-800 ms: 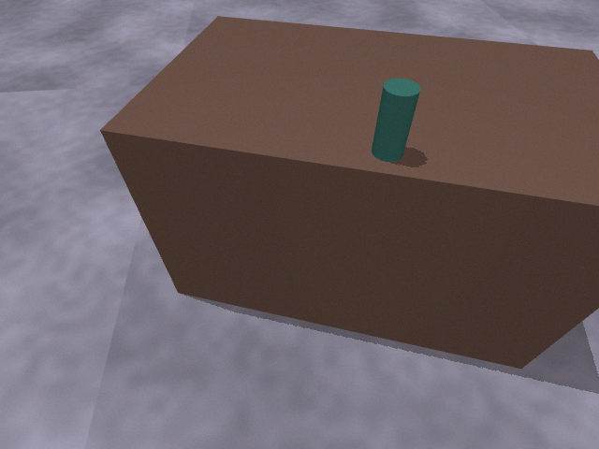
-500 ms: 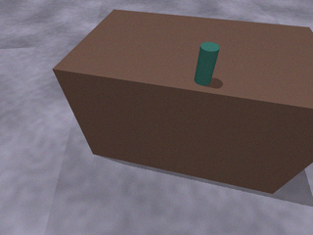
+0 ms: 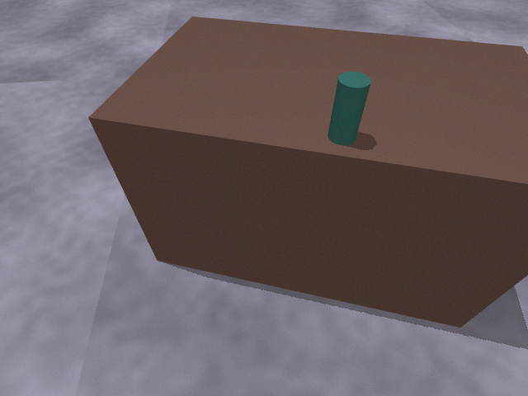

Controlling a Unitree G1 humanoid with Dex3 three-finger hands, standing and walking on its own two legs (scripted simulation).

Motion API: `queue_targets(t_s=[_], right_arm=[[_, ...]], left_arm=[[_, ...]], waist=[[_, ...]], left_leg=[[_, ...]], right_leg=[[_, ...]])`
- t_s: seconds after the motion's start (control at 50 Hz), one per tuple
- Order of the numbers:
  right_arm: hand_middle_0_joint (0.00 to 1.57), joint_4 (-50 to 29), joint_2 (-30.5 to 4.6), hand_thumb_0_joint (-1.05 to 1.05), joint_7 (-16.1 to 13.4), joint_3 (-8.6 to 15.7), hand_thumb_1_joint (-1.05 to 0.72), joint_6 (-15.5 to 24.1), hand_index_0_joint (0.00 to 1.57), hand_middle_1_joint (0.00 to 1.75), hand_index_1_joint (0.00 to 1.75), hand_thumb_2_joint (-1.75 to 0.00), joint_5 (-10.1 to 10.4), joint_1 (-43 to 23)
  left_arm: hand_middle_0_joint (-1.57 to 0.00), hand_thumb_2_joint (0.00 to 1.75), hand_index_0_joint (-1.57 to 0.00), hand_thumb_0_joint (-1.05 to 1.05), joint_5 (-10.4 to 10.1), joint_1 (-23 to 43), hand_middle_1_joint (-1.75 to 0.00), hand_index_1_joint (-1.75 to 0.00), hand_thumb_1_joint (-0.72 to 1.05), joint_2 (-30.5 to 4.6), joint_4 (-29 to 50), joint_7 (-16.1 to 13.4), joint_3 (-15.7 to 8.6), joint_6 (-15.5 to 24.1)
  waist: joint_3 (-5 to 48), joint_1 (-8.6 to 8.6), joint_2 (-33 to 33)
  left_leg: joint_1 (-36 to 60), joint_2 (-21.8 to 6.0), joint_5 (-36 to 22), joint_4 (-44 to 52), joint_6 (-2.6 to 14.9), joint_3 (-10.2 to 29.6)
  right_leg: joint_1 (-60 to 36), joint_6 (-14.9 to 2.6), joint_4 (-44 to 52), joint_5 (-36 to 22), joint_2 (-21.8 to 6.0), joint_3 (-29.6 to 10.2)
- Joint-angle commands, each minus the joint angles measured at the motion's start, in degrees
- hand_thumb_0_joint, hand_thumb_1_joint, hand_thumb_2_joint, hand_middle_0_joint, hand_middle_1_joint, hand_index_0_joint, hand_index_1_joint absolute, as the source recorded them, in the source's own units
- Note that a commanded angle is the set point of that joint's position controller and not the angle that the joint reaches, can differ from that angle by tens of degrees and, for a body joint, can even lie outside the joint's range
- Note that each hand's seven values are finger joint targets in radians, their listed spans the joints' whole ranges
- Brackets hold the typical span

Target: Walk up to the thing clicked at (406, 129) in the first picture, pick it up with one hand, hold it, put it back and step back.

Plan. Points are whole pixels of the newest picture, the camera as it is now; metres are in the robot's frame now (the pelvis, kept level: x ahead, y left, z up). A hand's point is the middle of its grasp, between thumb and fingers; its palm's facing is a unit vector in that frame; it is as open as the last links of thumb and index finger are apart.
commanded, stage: stand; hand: right
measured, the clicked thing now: (347, 110) +0.72 -0.19 +0.04
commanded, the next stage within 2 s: walk up in 0.32 s
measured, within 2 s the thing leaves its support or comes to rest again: neither
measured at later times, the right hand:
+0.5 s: hand out of the picture +0.10 -0.26 -0.15, palm faces -0.03 +0.93 -0.36, open 7.4 cm
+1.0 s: hand out of the picture +0.15 -0.18 -0.17, palm faces +0.14 +0.94 -0.30, open 7.4 cm
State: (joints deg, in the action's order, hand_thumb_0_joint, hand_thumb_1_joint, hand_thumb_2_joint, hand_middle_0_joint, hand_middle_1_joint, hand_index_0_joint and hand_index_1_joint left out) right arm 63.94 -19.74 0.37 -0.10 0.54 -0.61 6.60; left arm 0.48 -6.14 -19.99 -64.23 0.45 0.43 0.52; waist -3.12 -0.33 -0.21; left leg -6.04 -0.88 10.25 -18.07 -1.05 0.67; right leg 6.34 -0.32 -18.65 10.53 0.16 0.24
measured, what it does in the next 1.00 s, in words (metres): walks ahead: left foot, then right foot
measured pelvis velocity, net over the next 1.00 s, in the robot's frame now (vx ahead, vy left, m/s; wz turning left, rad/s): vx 0.17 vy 0.09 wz -0.16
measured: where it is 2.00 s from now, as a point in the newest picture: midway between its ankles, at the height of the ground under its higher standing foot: (229, 371)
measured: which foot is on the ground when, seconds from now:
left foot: down 0.00-0.36, up 0.38-0.60, down 0.62-1.00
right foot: down 0.00-0.64, up 0.66-0.98, down 1.00-1.00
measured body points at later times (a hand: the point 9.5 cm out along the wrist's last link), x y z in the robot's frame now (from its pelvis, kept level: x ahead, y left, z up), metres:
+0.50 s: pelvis +0.02 +0.02 -0.01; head +0.04 +0.01 +0.44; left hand +0.06 +0.34 -0.13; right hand +0.10 -0.30 -0.13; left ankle +0.04 +0.15 -0.72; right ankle +0.00 -0.11 -0.75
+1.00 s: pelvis +0.17 +0.09 -0.02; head +0.19 +0.06 +0.43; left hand +0.30 +0.40 -0.11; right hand +0.14 -0.23 -0.15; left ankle +0.14 +0.19 -0.75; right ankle +0.25 -0.04 -0.75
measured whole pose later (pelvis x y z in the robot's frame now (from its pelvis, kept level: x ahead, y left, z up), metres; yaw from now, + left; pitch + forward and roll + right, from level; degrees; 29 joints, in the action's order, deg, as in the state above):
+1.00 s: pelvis +0.17 +0.09 -0.02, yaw -9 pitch -3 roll +1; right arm 47.3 -23.3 4.6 4.3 0.4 -2.0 21.0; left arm 0.9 -16.6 -24.2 -50.9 2.3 -2.9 3.6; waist -5.2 2.9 -2.0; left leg -5.9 -0.2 21.9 -30.8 1.8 -7.6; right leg 20.9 -1.3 -34.1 13.8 -2.0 1.5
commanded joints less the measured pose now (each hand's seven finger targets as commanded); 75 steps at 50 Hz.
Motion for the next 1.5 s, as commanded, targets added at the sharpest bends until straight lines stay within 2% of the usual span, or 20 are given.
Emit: queue_targets(t_s=[0.0,0.28,0.32,0.38,0.52,0.58,0.6,0.62,0.64,0.74,0.86,0.96,0.98,1.02,1.04,1.12,1.28,1.34,1.38,1.48], right_arm=[[0.20,-3.0,-12.2,0.00,-1.0,2.2,-0.90,1.4,0.20,0.30,0.30,-0.90,0.3,-2.2],[0.20,-3.0,-12.1,0.00,-1.0,2.0,-0.90,1.4,0.20,0.30,0.30,-0.90,0.2,-1.8],[0.20,-8.5,-16.6,0.00,1.0,6.0,-0.90,1.2,0.20,0.30,0.30,-0.90,-2.0,-1.7],[0.20,-12.6,-14.2,0.00,2.5,6.0,-0.90,0.3,0.20,0.30,0.30,-0.90,-2.9,-5.1],[0.20,-15.9,-14.0,0.00,4.4,8.1,-0.90,0.9,0.20,0.30,0.30,-0.90,-2.5,0.5],[0.20,-12.6,-15.7,0.00,3.8,10.3,-0.90,1.3,0.20,0.30,0.30,-0.90,-2.6,14.9],[0.20,-11.9,-20.0,0.00,3.2,11.7,-0.90,1.5,0.20,0.30,0.30,-0.90,-3.3,20.2],[0.20,-14.6,-23.1,0.00,2.9,11.7,-0.90,2.1,0.20,0.30,0.30,-0.90,-3.3,18.0],[0.20,-16.0,-25.0,0.00,3.0,11.9,-0.90,1.8,0.20,0.30,0.30,-0.90,-1.7,12.5],[0.20,-19.4,-17.7,0.00,2.5,8.9,-0.90,2.6,0.20,0.30,0.30,-0.90,-1.0,7.8],[0.20,-21.2,-18.7,0.00,3.0,8.9,-0.90,2.6,0.20,0.30,0.30,-0.90,-1.2,10.6],[0.20,-23.6,-15.9,0.00,3.2,7.7,-0.90,1.4,0.20,0.30,0.30,-0.90,-0.9,10.6],[0.20,-24.0,-13.5,0.00,3.2,6.8,-0.90,1.4,0.20,0.30,0.30,-0.90,-0.5,11.8],[0.20,-25.0,-14.4,0.00,2.8,6.7,-0.90,0.7,0.20,0.30,0.30,-0.90,-1.0,13.3],[0.20,-23.8,-17.3,0.00,2.2,7.6,-0.90,0.0,0.20,0.30,0.30,-0.90,-1.4,12.4],[0.20,-21.1,-16.0,0.00,2.9,7.7,-0.90,-0.5,0.20,0.30,0.30,-0.90,-1.0,15.7],[0.20,-21.4,-12.0,0.00,2.3,7.5,-0.90,0.5,0.20,0.30,0.30,-0.90,-0.5,9.8],[0.20,-17.7,-14.5,0.00,0.9,8.3,-0.90,1.8,0.20,0.30,0.30,-0.90,-0.7,16.3],[0.20,-20.2,-20.8,0.00,0.4,8.6,-0.90,2.4,0.20,0.30,0.30,-0.90,-0.4,12.2],[0.20,-19.4,-19.4,0.00,-0.6,7.1,-0.90,2.0,0.20,0.30,0.30,-0.90,-0.3,4.4]], left_arm=[[-0.20,0.90,-0.20,0.00,0.0,1.5,-0.30,-0.30,0.90,-12.1,3.4,-0.9,-2.4,1.4],[-0.20,0.90,-0.20,0.00,-0.1,1.8,-0.30,-0.30,0.90,-12.5,3.5,-1.0,-2.6,1.4],[-0.20,0.90,-0.20,0.00,0.8,-8.8,-0.30,-0.30,0.90,-18.4,4.9,-0.3,-6.1,2.7],[-0.20,0.90,-0.20,0.00,1.3,-10.4,-0.30,-0.30,0.90,-20.7,7.7,-0.8,-8.3,3.9],[-0.20,0.90,-0.20,0.00,1.2,-6.9,-0.30,-0.30,0.90,-19.4,14.2,-0.1,-8.2,4.2],[-0.20,0.90,-0.20,0.00,1.4,-4.3,-0.30,-0.30,0.90,-16.4,16.5,0.1,-7.2,3.6],[-0.20,0.90,-0.20,0.00,1.4,-8.8,-0.30,-0.30,0.90,-11.8,16.5,-0.1,-5.8,3.3],[-0.20,0.90,-0.20,0.00,0.3,-10.4,-0.30,-0.30,0.90,-10.4,16.9,-0.6,-5.1,3.3],[-0.20,0.90,-0.20,0.00,0.5,-10.5,-0.30,-0.30,0.90,-16.2,15.6,-1.1,-6.0,3.2],[-0.20,0.90,-0.20,0.00,-0.4,-17.5,-0.30,-0.30,0.90,-16.9,11.7,0.5,-6.4,3.2],[-0.20,0.90,-0.20,0.00,0.4,-10.8,-0.30,-0.30,0.90,-15.4,16.7,1.4,-6.4,3.7],[-0.20,0.90,-0.20,0.00,0.4,-16.1,-0.30,-0.30,0.90,-14.6,15.9,0.2,-7.2,5.3],[-0.20,0.90,-0.20,0.00,0.5,-19.8,-0.30,-0.30,0.90,-16.9,15.4,-0.5,-8.2,5.6],[-0.20,0.90,-0.20,0.00,0.0,-23.4,-0.30,-0.30,0.90,-25.0,16.7,-1.5,-10.0,5.9],[-0.20,0.90,-0.20,0.00,-0.6,-20.5,-0.30,-0.30,0.90,-24.0,17.9,-1.6,-9.6,5.6],[-0.20,0.90,-0.20,0.00,-0.8,-15.3,-0.30,-0.30,0.90,-20.0,19.9,-2.0,-8.1,5.7],[-0.20,0.90,-0.20,0.00,0.8,-12.7,-0.30,-0.30,0.90,-19.3,22.6,-1.6,-6.7,5.1],[-0.20,0.90,-0.20,0.00,-0.2,-10.9,-0.30,-0.30,0.90,-14.9,22.4,-1.9,-4.8,3.5],[-0.20,0.90,-0.20,0.00,-1.3,-15.3,-0.30,-0.30,0.90,-12.9,21.0,-2.6,-3.9,2.0],[-0.20,0.90,-0.20,0.00,-1.1,-15.2,-0.30,-0.30,0.90,-15.7,14.5,-2.1,-5.1,1.7]], waist=[[4.7,0.06,0.2],[5.0,0.26,-0.1],[5.4,-1.87,-0.4],[-6.7,-4.04,6.6],[-1.9,0.03,9.3],[3.7,7.62,2.0],[6.5,9.97,-13.0],[5.0,8.33,-20.2],[1.5,5.84,-13.0],[-2.9,0.98,-9.0],[-4.4,2.61,-7.7],[0.5,-1.08,-1.5],[3.7,-3.24,4.7],[5.0,-4.51,14.4],[1.6,-3.34,7.6],[-0.5,0.18,6.8],[1.9,-0.27,10.9],[5.0,3.69,0.7],[6.4,1.94,-11.3],[3.1,-0.25,-14.6]], left_leg=[[1.3,-6.5,-8.0,2.2,2.17,5.0],[0.9,-6.4,-9.0,2.2,1.99,4.9],[-6.7,-1.8,22.9,-10.3,5.24,0.5],[-31.9,-3.4,15.9,-29.3,2.87,4.3],[-13.9,-3.8,11.1,-19.7,0.83,1.3],[11.2,-0.7,3.8,-11.2,1.33,-2.3],[18.1,-6.3,15.9,-4.8,3.61,6.9],[11.6,-20.0,33.6,9.0,7.79,32.7],[-0.7,-22.3,41.3,11.6,11.01,36.3],[-5.1,-13.9,19.2,6.8,12.41,12.8],[-4.7,-14.7,15.5,5.9,14.65,7.7],[-10.3,-10.9,0.4,-9.9,10.60,1.4],[-14.0,-7.9,-0.1,-19.6,8.37,-1.0],[-30.1,2.0,22.9,-44.7,3.05,-0.6],[-31.0,-1.6,24.2,-48.3,2.61,3.5],[-26.8,-5.0,12.3,-44.8,1.86,3.2],[-11.6,-2.9,5.1,-23.9,1.10,-3.7],[1.5,-2.1,-4.0,-12.2,3.37,-2.0],[-4.3,-22.7,1.7,-1.3,12.98,25.2],[-8.5,-15.7,-5.0,-8.6,12.29,11.1]], right_leg=[[-0.2,-1.35,2.9,-7.7,-7.3,-5.5],[-1.3,-1.44,2.6,-9.3,-7.5,-5.6],[-2.6,-5.89,2.4,23.1,-9.2,-14.0],[-5.8,-14.42,11.2,32.7,-21.2,-32.7],[6.0,-9.97,4.6,12.3,-12.7,-14.4],[20.7,-5.83,-13.4,9.5,-6.8,-7.8],[28.5,-4.31,-31.5,15.3,0.3,-3.7],[34.6,-2.47,-44.4,22.1,5.5,-2.6],[29.5,-3.22,-48.6,20.5,0.9,-8.9],[24.0,-0.57,-38.2,10.4,-3.3,-4.1],[20.3,-0.21,-22.4,7.4,-4.2,-0.4],[0.5,-1.73,-10.9,-0.5,0.0,3.3],[-7.8,-2.38,-8.8,0.8,-1.0,-0.4],[-12.1,-14.54,2.5,12.7,-23.2,-40.1],[-6.1,-17.50,1.5,13.5,-25.0,-40.1],[3.0,-12.52,0.2,3.8,-14.7,-19.4],[13.8,-11.26,-9.9,-19.3,-11.1,-7.4],[20.8,-6.04,-24.5,-4.7,-5.7,-4.3],[21.9,-1.85,-39.5,23.4,2.4,-4.7],[19.1,-1.34,-33.0,19.8,-2.5,-2.0]])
